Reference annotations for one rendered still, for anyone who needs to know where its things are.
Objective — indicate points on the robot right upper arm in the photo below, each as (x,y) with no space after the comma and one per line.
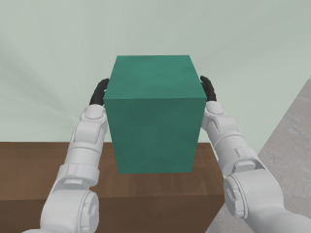
(255,197)

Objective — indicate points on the robot right hand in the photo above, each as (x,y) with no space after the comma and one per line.
(209,89)

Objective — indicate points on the robot left hand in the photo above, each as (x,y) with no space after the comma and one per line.
(98,95)

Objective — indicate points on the robot left forearm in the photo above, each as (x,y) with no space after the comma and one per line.
(80,168)

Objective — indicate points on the robot left upper arm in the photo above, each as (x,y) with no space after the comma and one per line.
(70,211)

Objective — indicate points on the pedestal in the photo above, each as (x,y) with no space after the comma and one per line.
(185,202)

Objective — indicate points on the robot right forearm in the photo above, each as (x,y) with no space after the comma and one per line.
(233,152)

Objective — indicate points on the carton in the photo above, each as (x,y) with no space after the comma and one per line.
(154,106)

